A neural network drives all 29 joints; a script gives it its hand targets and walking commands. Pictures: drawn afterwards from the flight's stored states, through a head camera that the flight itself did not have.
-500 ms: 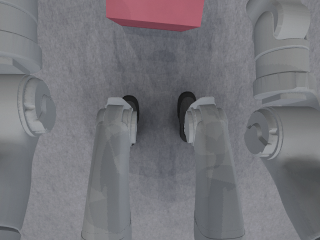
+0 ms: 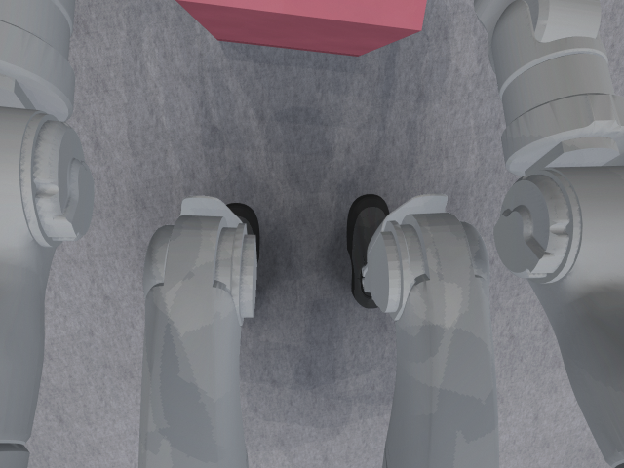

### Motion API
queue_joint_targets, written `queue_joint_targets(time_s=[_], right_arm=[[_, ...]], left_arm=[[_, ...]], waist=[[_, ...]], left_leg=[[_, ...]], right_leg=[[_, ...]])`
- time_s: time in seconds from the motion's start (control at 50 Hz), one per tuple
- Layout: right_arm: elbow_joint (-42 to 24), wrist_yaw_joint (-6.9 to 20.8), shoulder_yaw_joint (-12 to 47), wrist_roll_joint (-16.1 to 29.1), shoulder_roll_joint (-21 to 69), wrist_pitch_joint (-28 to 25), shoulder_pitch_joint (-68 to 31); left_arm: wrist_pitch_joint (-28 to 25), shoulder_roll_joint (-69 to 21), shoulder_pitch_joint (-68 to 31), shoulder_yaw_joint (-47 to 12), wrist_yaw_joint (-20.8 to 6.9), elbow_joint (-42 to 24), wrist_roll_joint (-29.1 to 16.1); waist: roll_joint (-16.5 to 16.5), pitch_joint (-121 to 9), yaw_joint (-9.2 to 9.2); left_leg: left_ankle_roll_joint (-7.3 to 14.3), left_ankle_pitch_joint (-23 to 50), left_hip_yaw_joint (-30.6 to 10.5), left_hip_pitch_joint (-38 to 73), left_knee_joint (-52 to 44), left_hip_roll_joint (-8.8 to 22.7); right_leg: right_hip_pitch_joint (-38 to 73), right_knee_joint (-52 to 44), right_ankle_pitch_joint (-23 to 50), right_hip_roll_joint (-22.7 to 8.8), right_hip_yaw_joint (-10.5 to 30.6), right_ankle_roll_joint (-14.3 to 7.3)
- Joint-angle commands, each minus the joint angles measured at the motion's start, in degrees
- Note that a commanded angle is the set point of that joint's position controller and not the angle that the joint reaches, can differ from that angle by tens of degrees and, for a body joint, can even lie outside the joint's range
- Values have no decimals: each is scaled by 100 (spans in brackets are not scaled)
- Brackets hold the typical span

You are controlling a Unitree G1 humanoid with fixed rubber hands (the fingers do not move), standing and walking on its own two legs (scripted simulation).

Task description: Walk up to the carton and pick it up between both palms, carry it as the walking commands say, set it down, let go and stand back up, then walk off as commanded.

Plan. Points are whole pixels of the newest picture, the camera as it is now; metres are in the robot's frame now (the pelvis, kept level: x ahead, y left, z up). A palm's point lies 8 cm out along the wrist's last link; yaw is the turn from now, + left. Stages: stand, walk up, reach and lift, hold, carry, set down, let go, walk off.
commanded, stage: reach and lift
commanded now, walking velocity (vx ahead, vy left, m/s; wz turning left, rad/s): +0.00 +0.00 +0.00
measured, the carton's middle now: out of the picture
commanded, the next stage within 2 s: none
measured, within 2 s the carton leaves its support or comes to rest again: leaves its support in 1.78 s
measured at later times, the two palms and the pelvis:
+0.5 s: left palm out of the picture +0.59 +0.19 -0.20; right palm out of the picture +0.57 -0.16 -0.21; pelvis +0.01 -0.01 -0.04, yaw +0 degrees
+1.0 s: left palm out of the picture +0.59 +0.17 -0.21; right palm out of the picture +0.57 -0.13 -0.21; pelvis +0.01 +0.00 -0.03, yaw -1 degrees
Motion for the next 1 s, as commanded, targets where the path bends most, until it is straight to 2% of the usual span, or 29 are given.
queue_joint_targets(time_s=[0.0,0.02,0.04,0.06,0.08,0.1,0.12,0.14,0.2,0.24,0.28,0.3,0.34,0.36,0.4,0.42,0.44,0.5,0.58,0.6,0.62,0.66,0.68,0.72,0.76,0.84,0.88,0.9,0.98], right_arm=[[-496,-6,70,96,-898,-308,-1574],[-676,-30,11,26,-961,-371,-1616],[-729,-30,62,121,-917,-401,-1617],[-892,-42,114,158,-961,-461,-1690],[-835,-64,55,145,-1044,-491,-1621],[-892,-70,100,153,-1080,-513,-1645],[-643,-48,272,215,-949,-489,-1577],[-711,-53,245,201,-996,-503,-1598],[-1321,-143,369,412,-1061,-535,-1631],[-1139,-146,507,472,-924,-459,-1426],[-869,-133,555,444,-867,-378,-1337],[-858,-131,497,400,-854,-369,-1345],[-979,-105,526,437,-807,-379,-1338],[-949,-105,510,408,-765,-386,-1333],[-785,-75,504,444,-710,-363,-1280],[-599,-57,563,385,-690,-344,-1252],[-692,-56,442,310,-743,-357,-1344],[-646,-25,506,340,-576,-348,-1391],[-636,-45,441,294,-579,-350,-1569],[-810,-51,402,291,-597,-374,-1679],[-753,-65,368,253,-663,-370,-1737],[-950,-83,420,278,-602,-400,-1923],[-807,-79,431,276,-575,-382,-1855],[-772,-101,273,129,-624,-389,-1835],[-703,-95,268,94,-486,-406,-1803],[-629,-32,228,60,-144,-428,-1710],[-721,9,261,-22,53,-444,-1737],[-903,71,334,-10,372,-455,-1818],[-1004,447,578,-126,1734,-414,-2217]], left_arm=[[-251,633,-1878,-131,-24,-576,-154],[-313,646,-1892,-128,-12,-786,-210],[-339,638,-1897,-195,6,-766,-250],[-399,676,-1919,-144,31,-1014,-294],[-425,692,-1959,-201,46,-1111,-309],[-439,599,-1940,-280,56,-1101,-387],[-443,642,-1919,-288,44,-1007,-405],[-454,672,-1928,-253,59,-1129,-407],[-467,933,-1814,-136,154,-1578,-434],[-418,883,-1599,-92,177,-1321,-349],[-359,863,-1393,-35,142,-898,-271],[-341,771,-1341,-63,118,-936,-295],[-375,741,-1358,42,89,-1057,-234],[-393,741,-1393,39,81,-1048,-224],[-396,640,-1406,32,38,-983,-190],[-377,581,-1354,41,1,-764,-245],[-375,562,-1413,8,-16,-829,-224],[-383,469,-1419,-15,-73,-691,-266],[-400,453,-1762,-151,-64,-792,-291],[-412,433,-1861,-140,-44,-925,-263],[-390,366,-1825,-189,-20,-794,-295],[-405,361,-1942,-171,17,-817,-250],[-405,335,-1969,-206,31,-836,-217],[-400,299,-2055,-195,64,-928,-184],[-387,49,-1994,-285,59,-887,-212],[-389,-326,-1836,-292,73,-896,-15],[-396,-582,-1732,-208,42,-946,95],[-420,-852,-1816,-240,-6,-1157,56],[-325,-2437,-1805,-373,-413,-1024,164]], waist=[[860,-8490,-265],[791,-8699,-314],[852,-8731,-278],[755,-8959,-236],[904,-9007,-294],[869,-9016,-322],[836,-8766,-242],[795,-8804,-252],[579,-9667,-94],[531,-9485,-1],[498,-8781,113],[526,-8532,71],[493,-8461,133],[437,-8391,77],[559,-8031,89],[358,-7787,62],[404,-7761,-50],[291,-7717,2],[412,-7893,-37],[507,-8003,-25],[524,-7934,-50],[534,-8072,-4],[608,-8052,14],[655,-8031,-73],[683,-8022,-162],[794,-7929,-48],[699,-7887,-14],[652,-8055,19],[561,-7547,-21]], left_leg=[[-259,2029,3,3787,-842,172],[-259,2274,-54,3855,-769,159],[-261,2414,-67,3871,-666,190],[-267,2646,-72,3912,-584,172],[-301,2768,-82,3966,-516,188],[-289,2903,-84,3930,-439,197],[-280,2817,-92,3811,-400,206],[-290,2863,-105,3772,-360,205],[-249,2979,-13,3901,-240,188],[-226,2914,66,3787,-198,188],[-206,2442,117,3359,-257,186],[-207,2361,99,3213,-286,180],[-190,2320,112,3170,-258,180],[-190,2303,108,3071,-242,178],[-193,2153,135,2828,-273,184],[-175,1991,113,2693,-299,180],[-172,1991,76,2675,-319,183],[-160,1926,59,2661,-344,173],[-177,1873,62,2881,-377,176],[-190,1984,37,3042,-380,168],[-200,1945,55,3021,-376,174],[-196,1979,18,3253,-418,165],[-218,1967,35,3298,-399,164],[-246,1996,1,3361,-432,142],[-248,2039,-51,3443,-473,123],[-276,2167,-52,3587,-479,88],[-257,2330,-52,3468,-448,54],[-241,2443,-47,3518,-461,13],[-195,2415,-57,3259,-417,-96]], right_leg=[[2765,-324,1831,4,-494,-43],[2762,-203,2014,29,-510,-28],[2751,-123,2174,18,-471,-25],[2833,-32,2393,33,-470,-24],[2830,58,2535,46,-460,-40],[2776,96,2599,55,-455,-36],[2685,138,2527,41,-440,-32],[2718,208,2589,44,-423,-34],[3525,376,3010,25,-396,-41],[3445,362,2871,54,-416,-19],[3266,314,2446,35,-401,-11],[3165,297,2391,51,-396,-38],[3170,291,2377,73,-350,-31],[3172,285,2423,75,-336,-24],[3060,256,2366,103,-285,-63],[2953,219,2167,94,-301,-38],[2906,213,2190,97,-308,-39],[2930,195,2122,104,-321,-24],[2916,189,1975,114,-358,-41],[2830,197,2030,128,-373,-54],[2759,195,1944,141,-389,-50],[2753,167,1918,159,-416,-36],[2734,182,1887,142,-414,-51],[2586,197,1846,175,-465,-50],[2551,212,1886,194,-510,-39],[2414,168,1903,249,-473,-56],[2491,172,2062,299,-441,-53],[2642,189,2197,320,-426,-56],[2530,215,2223,406,-402,-73]])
